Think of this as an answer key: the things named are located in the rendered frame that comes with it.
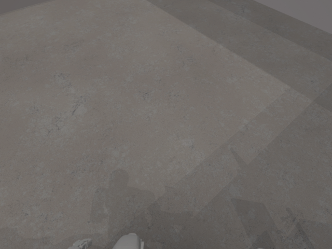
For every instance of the left robot hand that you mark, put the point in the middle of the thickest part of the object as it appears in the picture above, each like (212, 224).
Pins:
(82, 244)

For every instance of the left robot thigh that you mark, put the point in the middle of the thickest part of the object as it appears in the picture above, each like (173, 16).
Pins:
(129, 242)

